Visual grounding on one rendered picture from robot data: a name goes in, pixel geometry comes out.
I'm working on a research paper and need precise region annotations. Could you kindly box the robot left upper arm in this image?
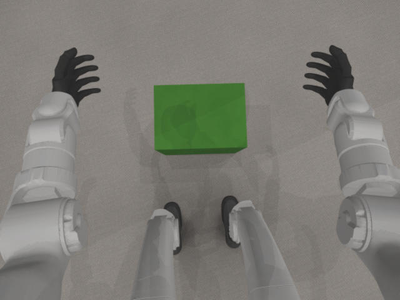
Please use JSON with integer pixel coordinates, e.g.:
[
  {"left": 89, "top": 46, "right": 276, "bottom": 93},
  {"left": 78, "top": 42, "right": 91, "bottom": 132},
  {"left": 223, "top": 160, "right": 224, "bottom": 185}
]
[{"left": 0, "top": 197, "right": 88, "bottom": 300}]

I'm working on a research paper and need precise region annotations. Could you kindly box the left robot forearm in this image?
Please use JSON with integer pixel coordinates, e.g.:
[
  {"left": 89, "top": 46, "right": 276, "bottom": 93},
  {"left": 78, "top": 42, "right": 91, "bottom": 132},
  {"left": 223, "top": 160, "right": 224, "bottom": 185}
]
[{"left": 0, "top": 91, "right": 80, "bottom": 261}]

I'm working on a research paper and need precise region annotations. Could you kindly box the left robot hand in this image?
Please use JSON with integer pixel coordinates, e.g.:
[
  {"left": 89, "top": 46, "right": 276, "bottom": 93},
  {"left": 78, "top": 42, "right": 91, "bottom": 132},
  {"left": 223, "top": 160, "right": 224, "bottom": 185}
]
[{"left": 52, "top": 47, "right": 101, "bottom": 107}]

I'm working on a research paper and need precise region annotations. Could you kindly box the right robot forearm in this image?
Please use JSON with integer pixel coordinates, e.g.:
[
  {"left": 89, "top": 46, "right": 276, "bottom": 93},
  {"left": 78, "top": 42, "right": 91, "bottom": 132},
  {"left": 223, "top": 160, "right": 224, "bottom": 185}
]
[{"left": 326, "top": 89, "right": 400, "bottom": 198}]

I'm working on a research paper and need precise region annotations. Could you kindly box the right robot thigh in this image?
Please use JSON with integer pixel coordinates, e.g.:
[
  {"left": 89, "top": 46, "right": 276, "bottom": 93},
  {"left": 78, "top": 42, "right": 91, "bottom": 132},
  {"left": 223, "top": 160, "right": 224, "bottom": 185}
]
[{"left": 229, "top": 207, "right": 301, "bottom": 300}]

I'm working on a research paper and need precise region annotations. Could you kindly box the robot right foot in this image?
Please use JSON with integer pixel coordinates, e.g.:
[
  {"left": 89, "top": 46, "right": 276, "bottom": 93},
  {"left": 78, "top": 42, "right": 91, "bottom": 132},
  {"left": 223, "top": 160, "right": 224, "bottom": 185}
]
[{"left": 221, "top": 196, "right": 241, "bottom": 248}]

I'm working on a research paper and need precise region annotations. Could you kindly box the carton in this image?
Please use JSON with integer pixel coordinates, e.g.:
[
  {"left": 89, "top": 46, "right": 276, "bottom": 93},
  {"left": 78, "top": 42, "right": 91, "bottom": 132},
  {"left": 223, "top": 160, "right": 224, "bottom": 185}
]
[{"left": 154, "top": 83, "right": 248, "bottom": 155}]

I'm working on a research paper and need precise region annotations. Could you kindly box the robot right upper arm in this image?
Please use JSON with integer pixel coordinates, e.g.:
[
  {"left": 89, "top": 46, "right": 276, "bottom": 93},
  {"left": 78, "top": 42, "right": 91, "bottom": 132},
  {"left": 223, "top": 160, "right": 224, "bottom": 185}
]
[{"left": 336, "top": 194, "right": 400, "bottom": 300}]

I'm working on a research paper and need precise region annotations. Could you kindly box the right robot hand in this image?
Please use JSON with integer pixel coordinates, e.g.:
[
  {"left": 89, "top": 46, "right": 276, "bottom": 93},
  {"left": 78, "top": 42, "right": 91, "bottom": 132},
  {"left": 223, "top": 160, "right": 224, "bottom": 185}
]
[{"left": 303, "top": 45, "right": 354, "bottom": 106}]

